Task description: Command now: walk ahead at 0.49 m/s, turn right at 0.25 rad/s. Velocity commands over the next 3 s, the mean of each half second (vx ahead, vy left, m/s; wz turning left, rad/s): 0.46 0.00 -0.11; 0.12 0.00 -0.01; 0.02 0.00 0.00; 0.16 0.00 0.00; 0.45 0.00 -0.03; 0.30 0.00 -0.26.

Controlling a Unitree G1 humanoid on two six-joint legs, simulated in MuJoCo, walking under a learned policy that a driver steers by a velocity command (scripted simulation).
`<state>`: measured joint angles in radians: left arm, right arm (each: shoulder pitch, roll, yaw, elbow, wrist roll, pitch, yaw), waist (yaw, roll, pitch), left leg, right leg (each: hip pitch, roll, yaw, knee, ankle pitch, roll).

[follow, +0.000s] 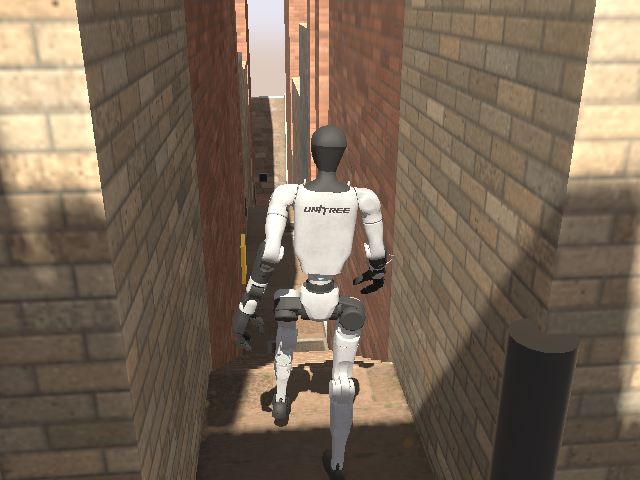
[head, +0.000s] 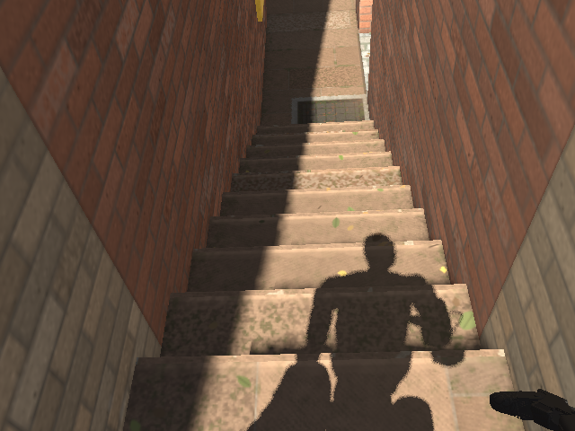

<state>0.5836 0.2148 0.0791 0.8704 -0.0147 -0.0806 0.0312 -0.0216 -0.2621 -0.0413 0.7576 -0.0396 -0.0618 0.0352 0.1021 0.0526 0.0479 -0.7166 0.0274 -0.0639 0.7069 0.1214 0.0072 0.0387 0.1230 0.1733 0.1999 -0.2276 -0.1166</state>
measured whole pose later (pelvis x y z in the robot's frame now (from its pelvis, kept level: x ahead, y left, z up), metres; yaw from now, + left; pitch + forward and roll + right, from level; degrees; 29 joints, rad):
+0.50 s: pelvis +0.32 +0.06 +0.00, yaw +0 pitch +0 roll -1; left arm 0.12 0.24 0.06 0.77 0.02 -0.03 0.03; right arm 0.44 -0.25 -0.04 0.94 0.00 -0.12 0.00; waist -0.06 -0.01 0.07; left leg -0.10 -0.08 0.02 0.35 -0.24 0.10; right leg -0.59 0.01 0.07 0.80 -0.14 -0.05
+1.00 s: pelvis +0.45 +0.07 -0.01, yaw +0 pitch -2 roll -2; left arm 0.33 0.16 -0.01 0.85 0.00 0.00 0.05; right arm 0.19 -0.23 0.01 0.87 -0.02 0.03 -0.02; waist 0.03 0.05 0.00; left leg -0.22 0.01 -0.10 0.50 -0.24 0.01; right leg -0.22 0.07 -0.02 0.40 -0.15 -0.05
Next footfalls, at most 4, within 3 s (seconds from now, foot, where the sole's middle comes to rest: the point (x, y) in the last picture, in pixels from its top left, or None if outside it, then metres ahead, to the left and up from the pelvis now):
0.18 left None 0.32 0.12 -0.78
0.64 right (363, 407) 0.53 -0.03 -0.78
1.00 left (267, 409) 0.51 0.19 -0.78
2.32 left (253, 323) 0.82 0.29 -0.96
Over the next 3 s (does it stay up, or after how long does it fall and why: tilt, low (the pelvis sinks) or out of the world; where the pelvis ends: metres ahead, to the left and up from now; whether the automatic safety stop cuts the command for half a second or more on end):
stays up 0.99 0.13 -0.37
